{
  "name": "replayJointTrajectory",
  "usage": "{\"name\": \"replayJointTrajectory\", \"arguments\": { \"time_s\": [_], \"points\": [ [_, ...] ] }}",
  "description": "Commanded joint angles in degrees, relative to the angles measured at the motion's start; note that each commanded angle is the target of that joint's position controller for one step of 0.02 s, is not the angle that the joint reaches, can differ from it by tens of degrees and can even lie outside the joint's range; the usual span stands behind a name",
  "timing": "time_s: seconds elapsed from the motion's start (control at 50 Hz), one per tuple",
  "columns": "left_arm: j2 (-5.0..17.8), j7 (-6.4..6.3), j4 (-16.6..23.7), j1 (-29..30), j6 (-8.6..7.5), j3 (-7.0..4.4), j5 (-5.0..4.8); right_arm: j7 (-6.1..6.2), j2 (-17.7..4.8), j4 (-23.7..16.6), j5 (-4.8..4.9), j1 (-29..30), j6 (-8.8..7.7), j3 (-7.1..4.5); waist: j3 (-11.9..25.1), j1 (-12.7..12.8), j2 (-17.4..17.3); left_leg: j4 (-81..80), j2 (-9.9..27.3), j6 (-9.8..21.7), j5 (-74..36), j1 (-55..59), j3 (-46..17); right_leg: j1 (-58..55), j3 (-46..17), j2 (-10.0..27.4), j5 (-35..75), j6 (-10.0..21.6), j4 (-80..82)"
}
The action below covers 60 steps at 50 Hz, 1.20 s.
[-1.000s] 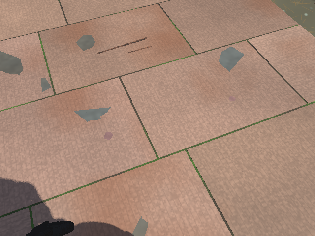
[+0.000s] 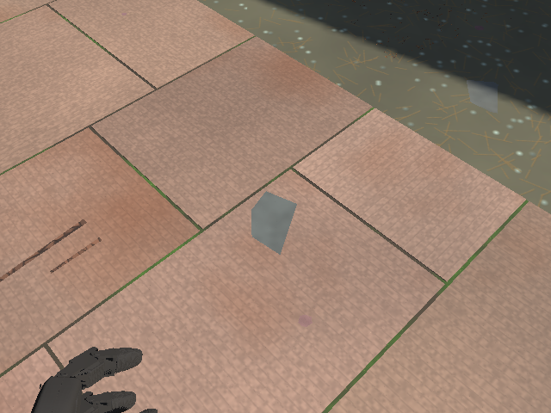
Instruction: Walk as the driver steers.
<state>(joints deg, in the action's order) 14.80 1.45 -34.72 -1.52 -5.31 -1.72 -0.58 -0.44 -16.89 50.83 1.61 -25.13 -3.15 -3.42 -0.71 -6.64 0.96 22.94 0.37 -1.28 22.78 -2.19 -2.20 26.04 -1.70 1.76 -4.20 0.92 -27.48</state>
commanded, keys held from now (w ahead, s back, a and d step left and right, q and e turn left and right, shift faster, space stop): w+q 1.00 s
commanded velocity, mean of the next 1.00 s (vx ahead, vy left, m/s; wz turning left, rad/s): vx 0.50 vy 0.00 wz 0.53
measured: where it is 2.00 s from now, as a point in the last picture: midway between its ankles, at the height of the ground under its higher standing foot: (57, 278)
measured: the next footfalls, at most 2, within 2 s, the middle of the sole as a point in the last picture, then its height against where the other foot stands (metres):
left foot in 0.50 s outside the picture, level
right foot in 1.00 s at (214, 318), level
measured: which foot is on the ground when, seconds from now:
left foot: down 0.00-0.00, up 0.02-0.48, down 0.50-1.00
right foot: down 0.00-0.50, up 0.52-0.98, down 1.00-1.00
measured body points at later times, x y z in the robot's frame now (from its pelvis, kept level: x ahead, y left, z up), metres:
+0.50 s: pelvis +0.25 +0.04 -0.01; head +0.28 +0.06 +0.44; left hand +0.18 +0.33 -0.13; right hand +0.53 -0.13 -0.09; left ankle +0.35 +0.16 -0.73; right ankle +0.11 -0.13 -0.73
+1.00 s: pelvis +0.53 +0.13 -0.01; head +0.55 +0.14 +0.44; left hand +0.60 +0.46 -0.07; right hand +0.72 -0.11 -0.11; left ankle +0.35 +0.16 -0.73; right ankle +0.69 +0.09 -0.73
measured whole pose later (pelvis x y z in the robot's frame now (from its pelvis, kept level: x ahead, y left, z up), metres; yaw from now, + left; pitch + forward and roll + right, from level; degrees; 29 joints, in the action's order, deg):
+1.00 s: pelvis +0.53 +0.13 -0.01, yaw +35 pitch +2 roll +0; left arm 15.9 1.5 -38.8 -1.5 -7.1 -2.6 0.1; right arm 1.0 -17.8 41.9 1.2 -22.5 -1.3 -4.8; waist -0.2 -4.5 0.7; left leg 30.9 -5.4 3.0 26.9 -4.6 -13.0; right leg 26.3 -2.9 -1.0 -2.9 0.1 -27.0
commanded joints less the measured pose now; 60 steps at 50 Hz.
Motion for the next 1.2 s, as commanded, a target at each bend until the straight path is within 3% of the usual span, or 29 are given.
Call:
{"name": "replayJointTrajectory", "arguments": {
  "time_s": [0.02, 0.04, 0.06, 0.1, 0.14, 0.22, 0.32, 0.42, 0.46, 0.5, 0.52, 0.54, 0.56, 0.58, 0.6, 0.62, 0.64, 0.72, 0.82, 0.92, 0.96, 0.98, 1.0, 1.02, 1.04, 1.06, 1.1, 1.14, 1.2],
  "points": [
    [17.4, -1.46, -1.3, -22.9, 0.38, -6.26, 1.91, 0.35, -0.2, -6.8, -1.11, 0.0, -1.69, 1.16, 19.0, 12.7, 11.8, 35.2, -0.9, 1.6, 0.0, -33.8, 1.7, -48.1, -26.6, 21.3, -7.3, 11.9, 2.7],
    [14.0, -1.24, -2.0, -24.4, 0.57, -5.42, 1.63, 0.48, -3.6, -6.7, 0.23, 0.3, -2.19, 0.38, 20.0, 13.5, 13.7, 45.6, -0.5, 1.5, 10.6, -40.5, -3.7, -45.9, -37.8, 22.9, -16.0, 14.0, 8.3],
    [10.9, -1.09, -2.3, -21.5, 0.43, -4.32, 0.90, 0.45, -7.4, -7.4, 1.09, 3.6, -2.10, -0.89, 12.2, 13.0, 9.7, 49.2, 2.1, 1.9, 6.6, -44.0, -4.7, -40.1, -30.6, 21.0, -18.0, 12.2, 9.5],
    [6.9, -0.68, -2.5, -14.7, 0.08, -3.01, 0.84, 0.52, -6.8, -8.1, 0.25, 7.5, -1.30, -1.15, 4.4, 10.0, 6.4, 46.4, 5.4, 1.8, -1.4, -41.8, -3.3, -28.0, -18.4, 16.2, -11.4, 10.3, 12.9],
    [5.4, -0.57, -3.1, -11.0, -0.69, -2.85, 1.24, 0.27, -4.9, -7.9, 0.17, 6.7, 0.21, -1.30, 1.5, 7.1, 7.2, 43.6, 7.2, 1.4, -5.5, -36.6, -3.5, -20.5, -11.0, 13.9, -5.0, 9.5, 16.7],
    [7.1, -1.21, -5.3, -10.7, -1.72, -3.88, 1.43, 0.00, -2.8, -9.9, -0.25, 9.9, 1.68, -1.08, -0.8, 6.1, 3.3, 37.8, 7.5, 0.1, -12.8, -38.4, -4.0, -18.9, -2.2, 14.3, 4.3, 10.4, 19.8],
    [9.9, -2.07, -7.4, -12.8, -1.00, -4.79, 0.96, -1.81, -1.4, -12.8, -0.45, 18.6, 1.20, -0.18, -3.0, 8.9, 1.5, 21.9, 6.3, 1.0, -24.6, -36.1, -0.1, -20.7, 7.1, 13.3, 6.2, 8.7, 20.4],
    [12.3, -2.15, -9.8, -16.1, 0.65, -5.76, -0.53, -3.16, -2.5, -16.7, -0.41, 25.1, 1.35, -0.33, -4.9, 10.4, 1.5, 14.6, 4.7, 4.3, -18.7, -36.4, 3.7, -29.0, 10.9, 15.5, 12.2, 6.9, 16.4],
    [14.1, -2.37, -9.9, -15.6, 1.46, -6.22, -1.01, -3.29, -4.3, -17.3, -0.54, 22.9, 1.60, -1.26, -1.8, 8.1, 3.4, 14.0, 1.1, 6.6, -12.7, -30.2, 7.2, -31.1, 12.8, 15.4, 31.2, 5.6, 8.8],
    [14.0, -2.66, -9.7, -14.7, 2.28, -5.92, -1.42, -2.49, -9.1, -13.9, -0.22, 8.3, 1.99, -4.21, 6.5, -0.2, 2.7, 9.9, -4.4, 10.2, -14.1, -9.1, 9.3, -25.6, 15.7, 12.3, 40.2, 2.9, -11.7],
    [11.0, -2.82, -8.6, -16.1, 1.87, -4.68, 0.31, -1.19, -14.4, -12.0, 0.01, -0.2, 2.70, -6.19, 11.8, -3.0, -4.5, 8.9, 3.1, 13.7, -15.7, 8.4, -3.7, -10.6, 15.9, 9.6, 19.3, -0.1, -30.1],
    [3.5, -2.15, -5.3, -20.6, 0.27, -2.25, 1.89, -1.15, -19.5, -13.1, 0.14, 3.1, 1.98, -6.35, 16.9, 4.6, -17.2, 1.2, 16.0, 24.2, -3.3, 23.1, -37.3, 13.1, 7.7, -2.6, -30.1, -3.4, -48.1],
    [8.6, -1.46, -4.8, -13.8, -1.66, -2.89, -0.28, -1.60, -14.4, -14.6, -0.14, 1.7, 1.04, -4.84, 20.6, -0.2, -9.2, -5.7, 18.4, 23.9, 1.7, 24.1, -44.2, 18.7, -3.5, -1.7, -30.1, -2.3, -52.4],
    [10.5, -1.15, -3.2, -9.3, -2.54, -3.39, -2.03, -1.79, -11.5, -13.8, -0.53, 3.2, 0.22, -3.98, 12.5, -0.3, -6.9, -6.7, 17.1, 21.5, -2.5, 18.8, -36.3, 22.6, -3.1, 0.4, -24.5, -1.0, -50.8],
    [9.7, -1.55, -3.5, -8.9, -3.04, -3.11, -1.15, -1.70, -10.1, -14.0, -0.34, 6.3, -0.14, -3.50, 8.0, 2.2, -2.8, -6.4, 14.6, 19.8, -8.2, 10.6, -29.7, 20.5, -2.9, 2.8, -19.6, -0.5, -46.2],
    [9.9, -1.97, -4.1, -9.3, -3.01, -3.42, 0.44, -1.49, -8.3, -14.7, -0.63, 10.1, -0.15, -2.98, 5.3, 4.7, -2.1, -6.7, 12.4, 18.5, -14.4, 3.1, -24.5, 16.5, -3.1, 4.5, -16.6, -0.8, -41.4],
    [10.3, -1.93, -4.4, -10.7, -2.40, -3.74, 0.87, -1.18, -7.1, -15.8, -1.40, 12.2, -0.20, -2.48, 4.7, 6.6, -3.4, -7.8, 11.1, 18.2, -19.0, -1.8, -21.8, 12.4, -3.6, 5.5, -14.5, -1.1, -39.2],
    [7.6, -1.97, -3.7, -8.9, -0.40, -3.12, 1.66, 0.08, -8.5, -15.3, -1.11, 11.5, -0.60, -2.87, 2.5, 7.5, -2.9, -10.3, 8.4, 18.5, -28.1, -10.1, -15.4, 9.7, -1.7, 4.4, -8.6, -4.2, -29.2],
    [5.1, -0.97, -1.2, 1.9, -0.89, -1.78, 0.99, 1.26, -9.5, -13.5, -0.40, 7.3, 0.13, -3.24, 0.4, 3.3, -5.1, -9.2, 4.5, 14.2, -20.7, -13.0, -12.1, 4.5, -0.9, 0.0, 8.8, -5.1, -8.1],
    [8.2, 0.20, 0.0, 4.2, -1.96, -2.78, 0.09, 1.63, -9.0, -12.1, -0.01, 4.2, 0.91, -3.32, 0.3, 3.2, -6.9, -3.0, 7.7, 12.7, -16.5, -6.5, -19.8, 1.4, -3.3, -1.4, 5.0, -3.0, -0.8],
    [9.3, 0.08, -1.1, -0.4, -2.45, -3.58, 0.00, 1.66, -8.6, -12.4, -0.16, 5.4, 1.27, -3.33, 1.3, 6.0, -8.7, 1.1, 7.4, 11.4, -18.8, -5.7, -21.7, -4.7, -2.3, -1.7, 1.0, -1.0, 1.2],
    [10.7, -0.29, -2.3, -5.8, -2.71, -4.45, 0.47, 1.53, -6.8, -12.9, -0.36, 5.8, 1.25, -2.69, 4.6, 8.8, -8.1, 7.2, 4.6, 9.6, -21.4, -7.2, -20.1, -13.5, -2.3, -0.6, 1.0, 0.8, 2.6],
    [13.6, -0.81, -3.0, -14.0, -2.85, -5.26, 1.48, 1.30, -3.4, -14.0, -1.18, 5.7, 1.08, -1.38, 12.5, 12.2, -2.8, 22.3, 1.1, 7.5, -15.2, -13.5, -15.7, -27.9, -10.5, 8.3, -2.1, 4.4, 1.4],
    [18.0, -0.65, -5.0, -19.2, -2.02, -6.37, 2.11, 1.32, -0.1, -15.7, 0.46, -2.1, 0.59, -0.32, 19.7, 9.1, 16.5, 41.2, -6.8, 3.5, 9.6, -34.1, -8.0, -46.3, -36.8, 21.0, -15.9, 13.6, 6.6],
    [13.0, -0.26, -4.6, -18.5, -1.75, -5.31, 0.65, 1.53, -5.9, -14.4, 0.98, -2.0, 0.53, -1.16, 16.6, 10.0, 13.2, 49.5, -2.4, 2.6, 10.4, -41.8, -9.0, -45.0, -43.6, 22.3, -28.8, 13.3, 10.0],
    [9.5, -0.53, -4.0, -16.1, -1.37, -4.31, 0.48, 1.50, -9.3, -14.8, 0.63, 4.0, 0.83, -2.16, 9.3, 11.5, 7.7, 51.7, -0.4, 2.2, 5.1, -43.7, -8.1, -38.4, -34.7, 19.8, -27.7, 10.8, 10.9],
    [7.1, -0.78, -4.2, -11.5, -0.68, -3.37, 1.19, 1.40, -8.4, -16.1, -0.60, 9.2, 1.17, -2.41, 2.1, 9.9, 3.4, 48.4, 3.0, 1.6, -1.9, -41.0, -6.0, -26.6, -21.4, 15.3, -13.3, 9.0, 12.6],
    [6.2, -1.02, -4.9, -10.5, -0.96, -3.05, 1.41, 0.74, -6.3, -16.4, 0.11, 8.6, 1.69, -2.34, 0.8, 8.1, 5.9, 45.4, 5.2, 1.6, -4.5, -37.0, -5.1, -21.3, -13.9, 12.7, -7.4, 8.3, 15.2],
    [7.8, -1.11, -6.6, -11.0, -1.54, -3.66, 0.87, 0.48, -3.8, -17.6, -0.07, 10.5, 2.41, -1.75, -0.5, 7.7, 4.5, 40.9, 6.2, 0.9, -7.1, -38.6, -3.9, -20.0, -7.8, 13.3, -1.4, 9.9, 18.1]
  ]
}}
Over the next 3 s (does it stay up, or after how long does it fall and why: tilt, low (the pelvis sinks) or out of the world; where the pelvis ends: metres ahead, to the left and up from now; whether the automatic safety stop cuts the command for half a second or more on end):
stays up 1.16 1.01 0.00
